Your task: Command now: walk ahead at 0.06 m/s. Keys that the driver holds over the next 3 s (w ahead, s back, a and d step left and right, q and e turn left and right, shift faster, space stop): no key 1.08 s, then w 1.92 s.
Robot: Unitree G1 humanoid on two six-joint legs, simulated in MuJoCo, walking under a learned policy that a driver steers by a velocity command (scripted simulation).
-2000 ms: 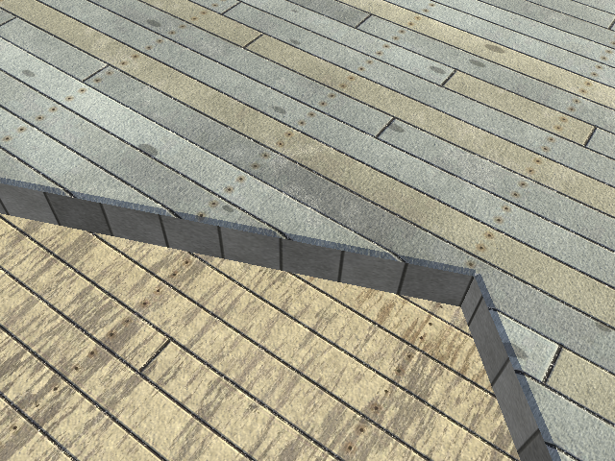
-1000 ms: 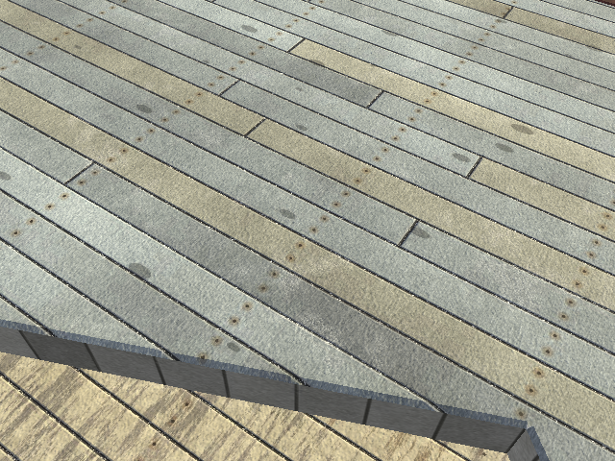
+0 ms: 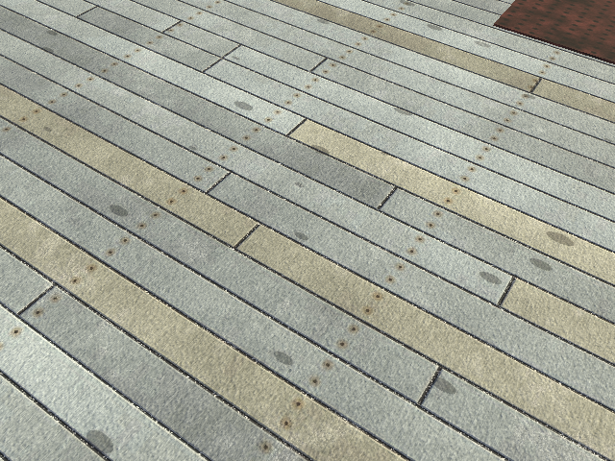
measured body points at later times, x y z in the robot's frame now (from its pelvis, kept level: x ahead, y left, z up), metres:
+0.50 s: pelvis +0.00 -0.03 +0.00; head +0.00 -0.04 +0.45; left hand -0.04 +0.15 -0.16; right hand -0.03 -0.23 -0.16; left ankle +0.04 +0.07 -0.74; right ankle -0.01 -0.12 -0.74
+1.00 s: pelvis +0.00 -0.05 +0.00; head +0.00 -0.06 +0.45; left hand -0.04 +0.14 -0.15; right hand -0.04 -0.24 -0.16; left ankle +0.04 +0.07 -0.74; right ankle -0.01 -0.12 -0.74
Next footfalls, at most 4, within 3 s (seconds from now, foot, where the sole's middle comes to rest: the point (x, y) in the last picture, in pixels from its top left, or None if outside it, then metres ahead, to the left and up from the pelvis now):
0.04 right None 0.03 -0.12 -0.78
1.64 left None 0.37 0.17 -0.63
2.26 right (278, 361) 0.67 0.07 -0.63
2.76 left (216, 237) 1.02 0.24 -0.63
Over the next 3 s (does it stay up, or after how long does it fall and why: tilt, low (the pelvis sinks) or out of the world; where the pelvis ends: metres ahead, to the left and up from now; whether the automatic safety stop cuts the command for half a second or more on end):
stays up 0.96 0.19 0.15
